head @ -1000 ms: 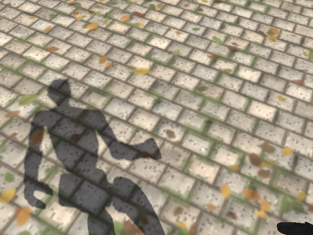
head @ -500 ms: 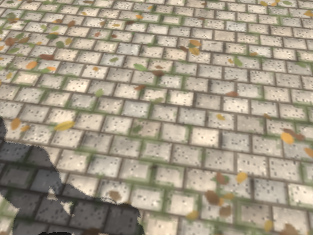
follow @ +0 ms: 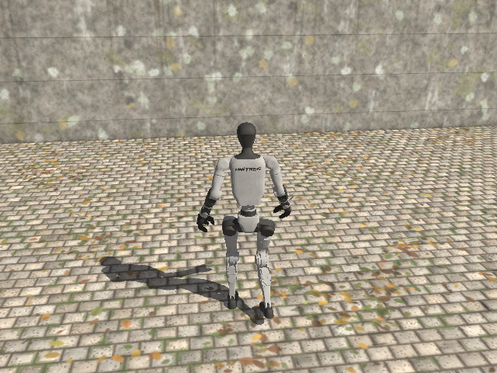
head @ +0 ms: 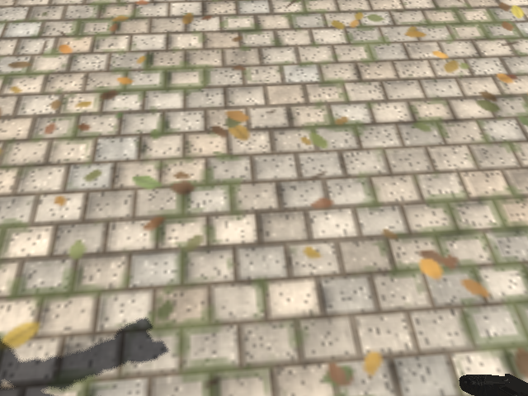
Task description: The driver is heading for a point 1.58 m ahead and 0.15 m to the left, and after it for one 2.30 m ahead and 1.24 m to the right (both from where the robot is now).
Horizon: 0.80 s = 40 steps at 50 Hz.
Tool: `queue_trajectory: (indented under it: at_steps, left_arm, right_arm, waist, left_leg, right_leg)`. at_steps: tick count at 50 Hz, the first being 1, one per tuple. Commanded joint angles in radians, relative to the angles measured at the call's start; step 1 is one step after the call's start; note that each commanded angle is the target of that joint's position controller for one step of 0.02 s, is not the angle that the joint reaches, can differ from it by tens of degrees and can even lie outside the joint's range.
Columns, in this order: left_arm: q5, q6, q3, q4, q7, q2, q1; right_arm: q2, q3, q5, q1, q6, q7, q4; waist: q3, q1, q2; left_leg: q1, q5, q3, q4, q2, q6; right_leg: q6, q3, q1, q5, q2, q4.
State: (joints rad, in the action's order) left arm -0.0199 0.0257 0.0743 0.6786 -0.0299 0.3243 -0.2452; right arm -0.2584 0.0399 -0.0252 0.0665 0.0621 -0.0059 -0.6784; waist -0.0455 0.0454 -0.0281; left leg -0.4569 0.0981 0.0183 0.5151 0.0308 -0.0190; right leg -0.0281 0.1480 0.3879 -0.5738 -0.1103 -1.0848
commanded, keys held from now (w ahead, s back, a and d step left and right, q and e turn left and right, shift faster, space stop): e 0.12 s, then no key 0.04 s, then q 0.80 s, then w+q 0.04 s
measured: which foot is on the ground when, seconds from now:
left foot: down 0.00-0.34, up 0.36-0.64, down 0.66-1.00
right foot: up 0.00-0.28, down 0.30-0.66, up 0.68-1.00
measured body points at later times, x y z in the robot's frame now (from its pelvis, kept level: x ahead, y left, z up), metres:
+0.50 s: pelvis +0.04 -0.02 +0.01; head +0.06 -0.03 +0.46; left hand +0.22 +0.22 -0.08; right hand +0.13 -0.30 -0.11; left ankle +0.05 +0.10 -0.70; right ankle +0.03 -0.14 -0.73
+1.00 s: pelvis +0.04 +0.02 +0.02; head +0.07 +0.06 +0.47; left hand +0.14 +0.34 -0.09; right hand +0.25 -0.23 -0.06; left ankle +0.04 +0.10 -0.73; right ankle +0.10 -0.15 -0.67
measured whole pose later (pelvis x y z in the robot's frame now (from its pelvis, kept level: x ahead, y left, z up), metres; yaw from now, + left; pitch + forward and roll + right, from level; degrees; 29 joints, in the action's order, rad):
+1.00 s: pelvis +0.04 +0.02 +0.02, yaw +15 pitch +2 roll -2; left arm 0.00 0.02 0.09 0.72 -0.05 0.30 -0.10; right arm -0.30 0.06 0.01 0.18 -0.03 -0.03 -0.68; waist -0.04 -0.02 -0.02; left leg -0.27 0.20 0.13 0.44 0.08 -0.07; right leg -0.10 0.10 0.48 -0.33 -0.01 -0.88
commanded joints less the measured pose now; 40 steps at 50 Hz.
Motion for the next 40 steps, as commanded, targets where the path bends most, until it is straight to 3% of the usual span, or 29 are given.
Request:
queue_trajectory:
  at_steps: [1,3,8,11,14,15,16,17,18,19,20,22,25,27,30,32,33,34,35,36,37,38,39,40]
  left_arm:
    - [-0.001,0.033,0.046,-0.062,-0.014,0.153,-0.050]
    - [-0.003,0.044,0.035,-0.072,-0.011,0.097,-0.058]
    - [0.013,0.032,0.013,-0.103,-0.003,0.047,0.002]
    - [0.021,0.027,0.001,-0.093,0.008,0.032,0.005]
    - [0.034,0.020,-0.006,-0.040,0.019,0.002,-0.064]
    - [0.043,0.019,-0.003,-0.044,0.018,0.033,-0.062]
    - [0.054,0.019,0.011,-0.060,0.007,0.123,-0.069]
    - [0.067,0.019,0.010,-0.063,0.007,0.136,0.034]
    - [0.065,0.006,0.004,-0.091,0.010,0.091,0.114]
    - [0.061,-0.004,0.009,-0.079,0.008,0.097,0.119]
    - [0.054,-0.012,0.016,-0.076,0.004,0.114,0.113]
    - [0.043,-0.021,0.018,-0.068,-0.007,0.108,0.088]
    - [0.027,-0.019,0.025,-0.056,-0.018,0.098,0.072]
    - [0.024,-0.008,0.032,-0.057,-0.020,0.105,0.106]
    - [0.013,0.006,0.042,-0.048,-0.020,0.118,0.131]
    - [-0.005,0.008,0.043,-0.032,-0.021,0.113,0.138]
    - [0.001,0.003,0.040,-0.010,-0.017,0.084,0.080]
    - [0.058,-0.002,0.015,-0.060,-0.013,0.013,0.098]
    - [0.047,-0.011,0.017,-0.086,-0.019,0.035,0.213]
    - [0.024,-0.011,0.028,-0.079,-0.021,0.065,0.221]
    - [0.019,-0.010,0.032,-0.064,-0.025,0.073,0.206]
    - [0.026,-0.009,0.037,-0.046,-0.032,0.079,0.195]
    - [0.028,-0.008,0.042,-0.041,-0.037,0.087,0.182]
    - [0.025,-0.009,0.042,-0.035,-0.034,0.078,0.164]
  right_arm:
    - [-0.115,0.030,0.005,0.017,-0.027,-0.014,0.069]
    - [-0.136,0.037,-0.007,0.000,-0.035,-0.021,0.058]
    - [-0.156,0.049,0.006,0.016,-0.043,-0.028,0.028]
    - [-0.161,0.046,0.019,0.021,-0.051,-0.010,0.004]
    - [-0.109,0.018,0.040,0.010,-0.050,0.014,-0.029]
    - [-0.079,0.006,0.041,0.065,-0.043,0.024,-0.055]
    - [-0.041,-0.009,0.011,0.094,-0.037,0.036,-0.050]
    - [-0.039,-0.004,0.020,0.118,-0.035,0.031,-0.044]
    - [-0.123,0.013,0.020,0.072,-0.043,0.022,-0.051]
    - [-0.143,0.027,0.026,0.048,-0.049,0.016,-0.047]
    - [-0.144,0.032,0.027,0.057,-0.057,0.006,-0.060]
    - [-0.152,0.042,0.031,0.076,-0.072,0.003,-0.054]
    - [-0.114,0.043,0.048,0.089,-0.083,0.010,-0.041]
    - [-0.098,0.039,0.050,0.088,-0.090,0.016,-0.034]
    - [-0.104,0.042,0.053,0.109,-0.099,0.032,-0.023]
    - [-0.113,0.051,0.046,0.164,-0.101,0.037,-0.032]
    - [-0.165,0.068,0.037,0.176,-0.099,0.027,-0.026]
    - [-0.321,0.105,0.030,0.194,-0.093,0.008,-0.004]
    - [-0.293,0.090,-0.008,0.246,-0.074,0.020,0.007]
    - [-0.269,0.082,-0.011,0.217,-0.053,0.024,0.011]
    - [-0.248,0.079,0.009,0.166,-0.043,0.017,0.015]
    - [-0.224,0.072,0.031,0.127,-0.045,0.007,0.021]
    - [-0.209,0.065,0.043,0.102,-0.051,-0.003,0.026]
    - [-0.204,0.062,0.043,0.101,-0.057,-0.009,0.031]
  waist:
    - [0.159,-0.034,0.119]
    - [0.111,-0.020,0.168]
    - [0.169,-0.048,0.155]
    - [0.173,-0.053,0.167]
    - [0.149,-0.001,0.149]
    - [0.145,-0.009,0.124]
    - [0.167,-0.045,-0.056]
    - [0.134,-0.092,-0.217]
    - [0.075,-0.068,-0.160]
    - [0.044,-0.062,-0.172]
    - [0.034,-0.052,-0.179]
    - [0.029,-0.035,-0.194]
    - [0.071,-0.024,-0.117]
    - [0.096,-0.024,-0.105]
    - [0.122,-0.036,-0.118]
    - [0.130,-0.072,-0.100]
    - [0.131,-0.062,0.022]
    - [0.126,-0.038,0.356]
    - [0.192,-0.130,0.282]
    - [0.167,-0.115,0.173]
    - [0.140,-0.086,0.124]
    - [0.126,-0.073,0.093]
    - [0.126,-0.056,0.104]
    - [0.135,-0.047,0.121]
  left_leg:
    - [0.324,-0.088,0.322,-0.178,-0.323,-0.190]
    - [0.203,-0.076,0.188,-0.233,-0.259,-0.184]
    - [0.260,-0.167,0.109,-0.236,-0.302,-0.235]
    - [0.228,-0.117,0.099,-0.231,-0.290,-0.236]
    - [0.139,0.025,0.080,-0.173,-0.235,-0.170]
    - [0.069,0.095,0.067,-0.148,-0.198,-0.092]
    - [0.006,0.256,-0.008,0.015,-0.112,-0.004]
    - [0.070,0.364,-0.038,0.024,-0.071,0.037]
    - [0.145,0.283,-0.025,0.080,-0.072,0.056]
    - [0.103,0.225,-0.047,0.106,-0.046,0.054]
    - [0.074,0.226,-0.051,0.143,-0.041,0.054]
    - [0.008,0.361,-0.030,0.304,-0.053,0.055]
    - [-0.094,0.455,-0.012,0.418,-0.081,0.062]
    - [-0.051,0.409,-0.039,0.362,-0.081,0.069]
    - [0.048,0.303,-0.089,0.212,-0.057,0.056]
    - [0.184,0.113,-0.116,0.003,-0.019,0.013]
    - [0.290,-0.113,-0.001,-0.099,-0.055,-0.030]
    - [0.456,-0.568,0.407,-0.122,-0.332,-0.190]
    - [0.446,-0.602,0.531,-0.155,-0.431,-0.356]
    - [0.446,-0.545,0.453,-0.151,-0.393,-0.343]
    - [0.438,-0.466,0.380,-0.138,-0.335,-0.287]
    - [0.433,-0.415,0.345,-0.135,-0.300,-0.242]
    - [0.407,-0.400,0.319,-0.142,-0.272,-0.220]
    - [0.386,-0.399,0.305,-0.149,-0.249,-0.214]
  right_leg:
    - [-0.054,-0.028,0.235,0.066,0.119,-0.191]
    - [-0.056,-0.085,0.156,0.124,0.122,-0.123]
    - [-0.045,-0.109,0.084,0.167,0.161,0.102]
    - [-0.020,-0.129,-0.039,0.180,0.140,0.277]
    - [0.023,-0.161,-0.264,0.378,0.109,0.642]
    - [0.051,-0.108,-0.371,0.448,0.146,0.711]
    - [0.106,0.102,-0.428,0.598,0.344,0.737]
    - [0.218,0.132,-0.182,0.452,0.441,0.763]
    - [0.211,0.080,-0.086,0.297,0.372,0.792]
    - [0.175,0.042,-0.099,0.247,0.330,0.783]
    - [0.166,0.027,-0.120,0.280,0.327,0.777]
    - [0.212,0.048,-0.162,0.569,0.397,0.743]
    - [0.261,0.039,-0.290,0.844,0.450,0.689]
    - [0.254,-0.003,-0.303,0.893,0.442,0.670]
    - [0.226,-0.061,-0.298,0.880,0.429,0.626]
    - [0.159,-0.126,-0.239,0.762,0.396,0.539]
    - [0.078,-0.204,-0.144,0.563,0.331,0.400]
    - [-0.049,-0.292,0.176,0.037,0.169,0.093]
    - [-0.052,-0.118,0.258,-0.163,0.095,-0.089]
    - [-0.040,-0.071,0.289,-0.112,0.118,-0.160]
    - [-0.032,-0.063,0.307,-0.021,0.135,-0.151]
    - [-0.034,-0.056,0.319,0.052,0.146,-0.117]
    - [-0.039,-0.050,0.285,0.108,0.149,-0.094]
    - [-0.048,-0.059,0.249,0.150,0.132,-0.096]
